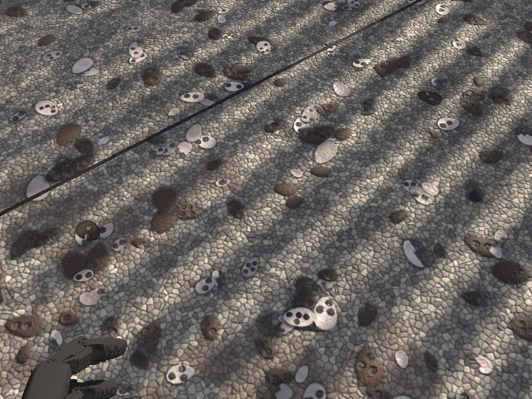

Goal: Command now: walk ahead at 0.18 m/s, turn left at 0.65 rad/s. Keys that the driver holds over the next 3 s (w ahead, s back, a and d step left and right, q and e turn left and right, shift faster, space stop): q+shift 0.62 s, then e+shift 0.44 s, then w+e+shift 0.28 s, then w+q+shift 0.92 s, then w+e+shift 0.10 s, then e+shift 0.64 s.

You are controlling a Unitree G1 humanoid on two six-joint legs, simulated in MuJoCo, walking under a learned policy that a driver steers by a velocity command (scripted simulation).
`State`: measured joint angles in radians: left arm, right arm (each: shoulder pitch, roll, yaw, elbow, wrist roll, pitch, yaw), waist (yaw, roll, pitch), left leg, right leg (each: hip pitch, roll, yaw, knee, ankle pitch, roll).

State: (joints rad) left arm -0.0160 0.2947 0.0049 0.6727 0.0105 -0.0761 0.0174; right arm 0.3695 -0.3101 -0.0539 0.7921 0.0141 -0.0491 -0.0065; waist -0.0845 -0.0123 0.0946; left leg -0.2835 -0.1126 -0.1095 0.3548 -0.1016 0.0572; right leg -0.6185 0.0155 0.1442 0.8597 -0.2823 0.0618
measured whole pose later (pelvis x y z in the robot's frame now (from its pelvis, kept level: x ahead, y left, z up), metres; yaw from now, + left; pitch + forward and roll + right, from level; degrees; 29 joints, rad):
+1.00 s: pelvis +0.13 +0.03 -0.01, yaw +30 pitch +1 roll +1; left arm 0.23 0.28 0.07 0.73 -0.03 0.06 0.00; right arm 0.08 -0.23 -0.04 0.66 -0.02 0.03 -0.03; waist 0.03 0.00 0.03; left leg -0.25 0.01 0.12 0.52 -0.29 0.04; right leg -0.39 -0.06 -0.05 0.85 -0.45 0.06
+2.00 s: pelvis +0.73 +0.19 -0.02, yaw +29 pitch +3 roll +0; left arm -0.07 0.27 -0.04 0.58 0.04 -0.08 -0.04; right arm 0.53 -0.30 -0.07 0.89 0.01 -0.07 0.01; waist -0.15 0.01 0.03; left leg 0.14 -0.11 -0.29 0.27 -0.42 0.12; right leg -0.63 -0.04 0.06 0.52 -0.01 0.02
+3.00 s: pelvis +1.31 +0.60 -0.02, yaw +24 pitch +1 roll +2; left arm 0.26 0.32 0.09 0.65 -0.01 -0.01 -0.02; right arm -0.03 -0.28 -0.04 0.73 0.00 -0.02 -0.01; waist 0.06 0.01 0.10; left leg -0.44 -0.05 -0.07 1.27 -0.51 -0.03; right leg -0.45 0.11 0.00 0.57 -0.13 -0.13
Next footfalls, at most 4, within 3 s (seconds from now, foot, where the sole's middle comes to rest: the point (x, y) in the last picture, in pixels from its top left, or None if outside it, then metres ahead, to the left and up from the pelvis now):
0.16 right None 0.24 -0.10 -0.78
0.58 left None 0.11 0.14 -0.78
1.10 right None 0.20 -0.07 -0.78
1.58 left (178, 350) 0.53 0.20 -0.78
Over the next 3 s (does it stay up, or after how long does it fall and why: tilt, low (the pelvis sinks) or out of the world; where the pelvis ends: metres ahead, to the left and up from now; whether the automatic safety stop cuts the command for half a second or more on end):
stays up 1.31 0.60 -0.02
